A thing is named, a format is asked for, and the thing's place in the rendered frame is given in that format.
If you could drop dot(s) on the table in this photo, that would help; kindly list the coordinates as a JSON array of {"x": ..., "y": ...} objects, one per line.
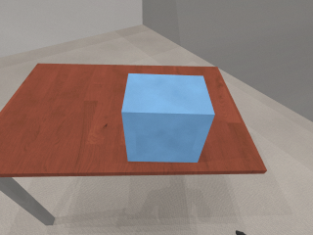
[{"x": 66, "y": 120}]

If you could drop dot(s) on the carton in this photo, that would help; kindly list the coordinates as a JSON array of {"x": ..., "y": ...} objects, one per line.
[{"x": 166, "y": 117}]

